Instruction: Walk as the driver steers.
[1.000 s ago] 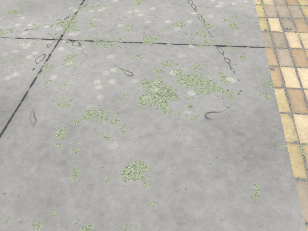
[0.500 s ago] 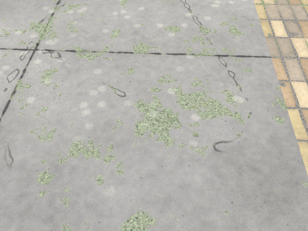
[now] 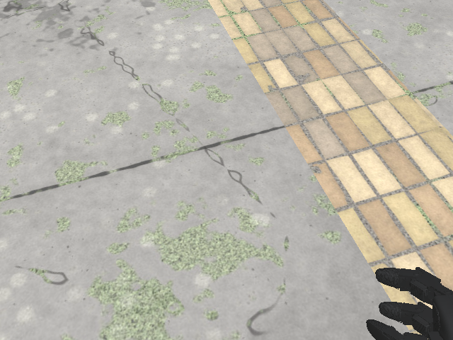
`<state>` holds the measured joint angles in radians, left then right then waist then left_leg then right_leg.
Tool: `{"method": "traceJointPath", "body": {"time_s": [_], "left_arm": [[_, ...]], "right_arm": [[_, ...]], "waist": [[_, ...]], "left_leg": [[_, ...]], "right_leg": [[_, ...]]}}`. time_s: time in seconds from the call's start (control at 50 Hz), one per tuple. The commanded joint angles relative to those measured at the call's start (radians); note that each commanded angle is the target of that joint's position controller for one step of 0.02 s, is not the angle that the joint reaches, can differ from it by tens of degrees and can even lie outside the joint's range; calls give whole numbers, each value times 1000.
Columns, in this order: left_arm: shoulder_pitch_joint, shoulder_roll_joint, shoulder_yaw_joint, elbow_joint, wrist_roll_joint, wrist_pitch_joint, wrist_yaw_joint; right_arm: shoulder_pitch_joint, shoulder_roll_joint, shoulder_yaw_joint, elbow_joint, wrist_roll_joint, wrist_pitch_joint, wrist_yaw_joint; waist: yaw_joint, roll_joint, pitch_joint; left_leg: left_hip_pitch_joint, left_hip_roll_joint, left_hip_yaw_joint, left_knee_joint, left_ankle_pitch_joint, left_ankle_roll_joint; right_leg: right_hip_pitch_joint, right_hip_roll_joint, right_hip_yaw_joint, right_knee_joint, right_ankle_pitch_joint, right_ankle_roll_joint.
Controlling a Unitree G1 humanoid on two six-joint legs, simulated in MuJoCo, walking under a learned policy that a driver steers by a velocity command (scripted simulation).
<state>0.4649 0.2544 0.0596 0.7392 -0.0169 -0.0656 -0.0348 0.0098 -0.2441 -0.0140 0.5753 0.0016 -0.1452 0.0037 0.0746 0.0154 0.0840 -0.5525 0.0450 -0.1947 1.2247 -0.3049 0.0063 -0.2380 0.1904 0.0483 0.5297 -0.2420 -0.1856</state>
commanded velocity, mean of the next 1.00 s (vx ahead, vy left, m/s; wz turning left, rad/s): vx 0.29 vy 0.00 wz -0.42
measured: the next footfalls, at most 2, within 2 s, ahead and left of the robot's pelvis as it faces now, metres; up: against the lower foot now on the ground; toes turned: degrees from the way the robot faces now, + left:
left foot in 0.24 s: +0.46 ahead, +0.15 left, +0.00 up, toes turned -24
right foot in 0.60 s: +0.37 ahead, -0.07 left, +0.00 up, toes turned -20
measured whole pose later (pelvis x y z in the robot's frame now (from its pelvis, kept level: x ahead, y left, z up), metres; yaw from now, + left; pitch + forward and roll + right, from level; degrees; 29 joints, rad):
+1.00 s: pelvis +0.36 +0.05 +0.00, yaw -24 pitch -1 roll +1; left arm 0.18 0.23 0.00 0.69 0.02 0.01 0.00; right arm 0.19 -0.25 -0.01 0.85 -0.02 -0.01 -0.01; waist -0.02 -0.01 0.02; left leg -0.24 0.01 0.00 0.52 -0.26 -0.02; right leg -0.27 0.04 0.06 0.56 -0.28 -0.02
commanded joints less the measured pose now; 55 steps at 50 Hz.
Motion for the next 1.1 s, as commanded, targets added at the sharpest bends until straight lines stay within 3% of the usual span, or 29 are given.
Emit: {"method": "traceJointPath", "body": {"time_s": [0.02, 0.08, 0.12, 0.18, 0.2, 0.22, 0.24, 0.26, 0.28, 0.3, 0.32, 0.34, 0.36, 0.38, 0.42, 0.46, 0.52, 0.58, 0.6, 0.62, 0.64, 0.66, 0.68, 0.72, 0.76, 0.88, 1.1], "left_arm": [[-128, 134, 33, -119, -16, -30, 40], [-113, 152, 42, -95, -18, -3, 57], [-67, 163, 54, -65, -21, 16, 61], [-66, 151, 64, -53, -32, 40, 78], [-104, 152, 67, -68, -32, 43, 82], [-138, 129, 59, -87, -19, 42, 79], [-95, 10, 21, -119, 17, 45, 74], [147, 9, 7, -131, -3, 44, 63], [183, 130, 19, -94, -18, 57, 55], [24, 165, 25, -120, -33, 67, 53], [-124, 189, 29, -138, -15, 78, 61], [-191, 187, 30, -164, 0, 86, 67], [-211, 159, 22, -174, 8, 88, 66], [-212, 116, 7, -179, 11, 81, 63], [-215, 61, -17, -174, 19, 62, 65], [-206, 70, -23, -155, 21, 59, 63], [-248, 107, -20, -155, 15, 78, 52], [-280, 111, -16, -163, 29, 91, 39], [-300, 123, -16, -180, 39, 93, 42], [-307, 184, -10, -203, 53, 97, 52], [-356, 160, -20, -190, 70, 96, 47], [-425, 116, -30, -209, 63, 88, 41], [-435, 90, -37, -199, 63, 80, 36], [-412, 114, -32, -180, 54, 70, 32], [-374, 104, -35, -165, 49, 67, 33], [-342, 88, -31, -148, 39, 60, 42], [-286, 82, -16, -95, 33, 59, 49]], "right_arm": [[-9, -101, -34, -57, -23, 18, -13], [-149, -41, -22, -110, -20, 17, -4], [-166, -73, -43, -125, -8, 9, 4], [-136, -137, -80, -123, 15, -2, 5], [-63, -157, -93, -106, 14, -8, 1], [115, -178, -103, -64, 1, -11, 0], [274, -213, -96, -31, -15, -5, 1], [298, -252, -95, -31, -58, 4, 14], [256, -240, -101, -40, -34, 25, 22], [175, -182, -89, -47, -26, 44, 11], [105, -112, -62, -60, -28, 63, -1], [73, -104, -48, -47, -25, 70, -4], [78, -110, -45, -20, -25, 71, -2], [90, -111, -48, 12, -24, 67, 2], [105, -136, -56, 58, -23, 64, 6], [99, -171, -65, 81, -11, 76, 5], [97, -191, -65, 101, 5, 98, 4], [92, -158, -43, 114, 12, 111, 6], [133, -121, -27, 132, 3, 109, 9], [180, -83, -11, 134, -24, 106, 15], [227, -72, -10, 133, -14, 109, 10], [211, -118, -18, 148, -19, 116, 2], [187, -123, -21, 152, -25, 121, 0], [200, -134, -23, 169, -37, 131, -8], [208, -137, -22, 182, -26, 127, -6], [189, -115, -16, 208, -19, 114, -9], [174, -116, -16, 250, -13, 135, -26]], "waist": [[-78, 48, 19], [-2, -40, 28], [29, -75, -20], [2, -137, -70], [-52, -139, -118], [-141, -142, -243], [-144, 19, -426], [-31, 394, -590], [-53, 313, -609], [-76, 218, -502], [-92, 63, -369], [-76, 29, -259], [-62, 22, -194], [-52, 40, -169], [-51, 69, -203], [-47, 82, -269], [-55, 97, -261], [-36, 97, -199], [-42, 73, -181], [-76, -71, -202], [-126, -217, -208], [-121, -178, -148], [-118, -164, -123], [-111, -142, -80], [-104, -87, -48], [-92, -25, -125], [-93, -23, -128]], "left_leg": [[-21, 3, 81, -255, 116, -63], [111, -67, 145, -583, 360, -92], [204, -125, 146, -695, 447, -98], [229, -139, 100, -797, 402, -75], [311, -130, 107, -832, 442, -54], [498, -68, 106, -811, 554, -19], [814, 176, -95, -650, 837, 39], [1017, 432, -603, -727, 931, 239], [992, 464, -686, -725, 650, 340], [887, 383, -579, -803, 316, 320], [690, 280, -407, -848, 274, 256], [520, 225, -292, -857, 395, 226], [415, 177, -195, -866, 528, 203], [375, 142, -119, -870, 641, 192], [360, 140, -45, -876, 886, 219], [359, 168, -21, -875, 916, 244], [309, 177, -7, -895, 671, 232], [192, 130, 7, -882, 246, 159], [139, 98, 20, -866, 106, 96], [83, 24, 96, -739, -90, 26], [190, -24, 175, -717, -122, -13], [278, -13, 169, -732, -27, -36], [299, -20, 177, -757, 49, -44], [317, -11, 169, -773, 92, -46], [293, -3, 161, -791, 78, -25], [314, 1, 159, -782, 149, -19], [344, 4, 156, -757, 188, -3]], "right_leg": [[-121, -206, 386, -323, 15, -146], [-198, -132, 298, -268, 66, -64], [-158, -127, 340, -190, 107, -16], [14, -138, 419, -4, 209, 49], [39, -126, 407, 109, 310, 87], [39, -101, 344, 319, 355, 136], [-132, -61, 249, 639, -220, 175], [-363, 16, 234, 942, -546, 222], [-431, -94, 229, 1106, -450, 261], [-506, -145, 164, 1111, -327, 270], [-471, -174, 109, 1026, -243, 276], [-421, -188, 96, 949, -226, 270], [-363, -204, 91, 842, -248, 257], [-328, -211, 78, 701, -272, 247], [-244, -197, 32, 497, -277, 248], [-142, -200, 24, 363, -138, 243], [-37, -195, 16, 219, -16, 223], [132, -183, 2, -22, 113, 168], [195, -226, 55, -99, 137, 135], [258, -393, 228, -137, 266, 78], [56, -468, 298, -194, 94, -10], [-40, -390, 257, -214, -81, 12], [-67, -327, 206, -202, -185, 66], [-107, -293, 183, -194, -217, 105], [-101, -269, 158, -167, -150, 120], [-7, -243, 116, -72, 121, 114], [-6, -221, 88, -53, 194, 129]]}}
